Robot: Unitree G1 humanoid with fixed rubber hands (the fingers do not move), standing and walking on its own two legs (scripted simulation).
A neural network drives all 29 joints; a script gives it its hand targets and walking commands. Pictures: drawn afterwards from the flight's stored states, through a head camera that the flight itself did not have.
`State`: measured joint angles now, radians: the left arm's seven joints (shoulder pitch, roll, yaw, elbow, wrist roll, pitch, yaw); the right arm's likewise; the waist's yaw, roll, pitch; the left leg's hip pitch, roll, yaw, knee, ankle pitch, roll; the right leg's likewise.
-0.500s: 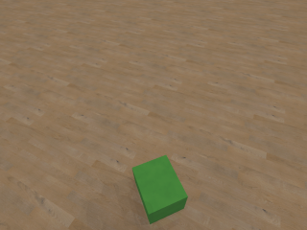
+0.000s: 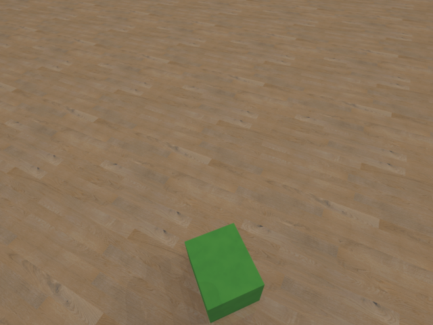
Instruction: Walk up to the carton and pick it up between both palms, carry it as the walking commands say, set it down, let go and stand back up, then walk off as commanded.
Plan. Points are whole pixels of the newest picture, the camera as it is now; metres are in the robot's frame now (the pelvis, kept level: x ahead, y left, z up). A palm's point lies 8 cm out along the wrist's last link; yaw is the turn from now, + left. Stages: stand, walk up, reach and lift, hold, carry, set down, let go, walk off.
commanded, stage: walk up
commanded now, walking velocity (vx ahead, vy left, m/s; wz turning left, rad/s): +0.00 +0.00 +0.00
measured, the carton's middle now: (222, 271) +0.45 +0.02 -0.67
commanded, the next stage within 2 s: none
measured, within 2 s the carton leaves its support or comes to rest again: neither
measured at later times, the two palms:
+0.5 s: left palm out of the picture -0.03 +0.19 -0.15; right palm out of the picture +0.01 -0.22 -0.16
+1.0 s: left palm out of the picture +0.03 +0.16 -0.14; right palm out of the picture +0.01 -0.38 -0.17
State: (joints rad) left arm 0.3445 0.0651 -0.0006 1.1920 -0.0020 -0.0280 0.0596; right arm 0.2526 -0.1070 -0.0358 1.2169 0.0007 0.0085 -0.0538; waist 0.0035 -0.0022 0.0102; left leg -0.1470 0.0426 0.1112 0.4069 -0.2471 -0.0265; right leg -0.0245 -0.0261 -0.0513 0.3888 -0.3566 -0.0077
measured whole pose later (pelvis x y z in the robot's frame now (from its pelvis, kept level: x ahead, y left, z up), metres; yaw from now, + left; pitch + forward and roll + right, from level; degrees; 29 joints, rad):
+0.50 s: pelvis +0.02 -0.01 -0.01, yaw +0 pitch +0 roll +1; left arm 0.36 0.09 0.00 1.16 0.00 -0.03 0.07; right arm 0.26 -0.11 -0.03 1.16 0.00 0.02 -0.06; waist 0.01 0.00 0.01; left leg -0.15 0.06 0.10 0.48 -0.31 -0.05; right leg -0.01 -0.01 -0.06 0.44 -0.42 -0.03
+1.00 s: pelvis +0.02 -0.12 -0.02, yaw +12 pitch -1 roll +0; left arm 0.20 0.26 0.06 0.97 0.02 0.04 0.02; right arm 0.36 -0.22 -0.08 1.11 -0.05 0.07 -0.04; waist -0.05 0.05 0.04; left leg -0.38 0.13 -0.14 0.84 -0.50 -0.07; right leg -0.35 -0.10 -0.08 0.69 -0.31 0.06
